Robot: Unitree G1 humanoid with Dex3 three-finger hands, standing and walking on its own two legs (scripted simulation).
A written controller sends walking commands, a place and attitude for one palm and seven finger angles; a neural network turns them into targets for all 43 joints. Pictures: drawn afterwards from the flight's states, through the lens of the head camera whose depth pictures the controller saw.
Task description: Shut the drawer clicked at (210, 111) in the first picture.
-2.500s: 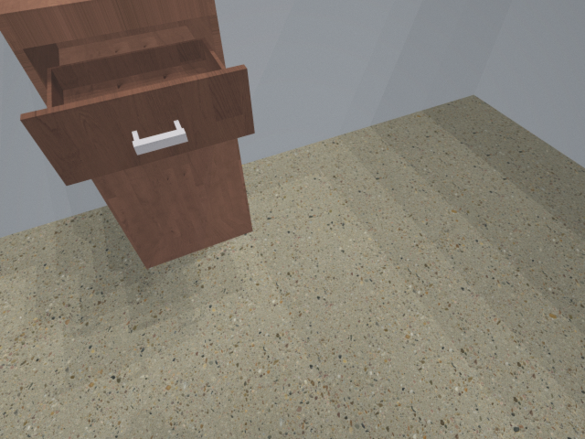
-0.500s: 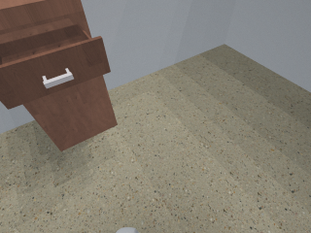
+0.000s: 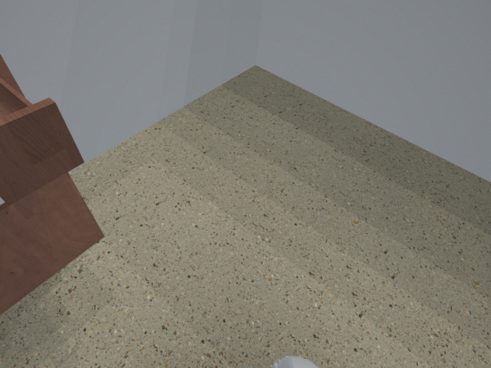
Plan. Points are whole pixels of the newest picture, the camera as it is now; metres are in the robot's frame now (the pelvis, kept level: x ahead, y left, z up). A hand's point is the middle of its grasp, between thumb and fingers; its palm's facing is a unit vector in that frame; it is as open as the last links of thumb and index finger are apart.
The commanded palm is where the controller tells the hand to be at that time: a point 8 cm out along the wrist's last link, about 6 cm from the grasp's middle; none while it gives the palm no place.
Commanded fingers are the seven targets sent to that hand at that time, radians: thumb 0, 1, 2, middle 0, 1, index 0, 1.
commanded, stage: walk to a spot facing it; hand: left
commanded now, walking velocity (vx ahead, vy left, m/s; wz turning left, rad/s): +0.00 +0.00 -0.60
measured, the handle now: out of the picture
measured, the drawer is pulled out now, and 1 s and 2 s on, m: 0.30 0.30 0.30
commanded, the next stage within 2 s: turn to face it in 1.92 s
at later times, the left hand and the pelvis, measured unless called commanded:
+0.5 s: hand (199, 291) +0.28 +0.12 -0.16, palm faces -0.32 -0.92 -0.24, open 7.4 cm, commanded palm none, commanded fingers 0.00 0.90 0.90 -0.20 -0.30 -0.20 -0.30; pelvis +0.11 -0.03 -0.01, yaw -17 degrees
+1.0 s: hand (186, 277) +0.31 +0.15 -0.17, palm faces -0.52 -0.83 -0.21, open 7.4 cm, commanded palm none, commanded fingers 0.00 0.90 0.90 -0.20 -0.30 -0.20 -0.30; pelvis +0.15 +0.00 +0.00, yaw -36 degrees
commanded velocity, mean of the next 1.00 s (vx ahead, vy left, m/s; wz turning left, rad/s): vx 0.00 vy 0.00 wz -0.60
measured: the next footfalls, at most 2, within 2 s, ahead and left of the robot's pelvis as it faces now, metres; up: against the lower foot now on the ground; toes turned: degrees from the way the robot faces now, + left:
right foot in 0.28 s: +0.17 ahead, -0.13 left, +0.00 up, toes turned -17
left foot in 0.70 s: +0.22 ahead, +0.10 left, +0.00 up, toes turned -22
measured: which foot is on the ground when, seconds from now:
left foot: down 0.00-0.28, up 0.30-0.68, down 0.70-1.00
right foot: up 0.00-0.26, down 0.28-0.70, up 0.72-1.00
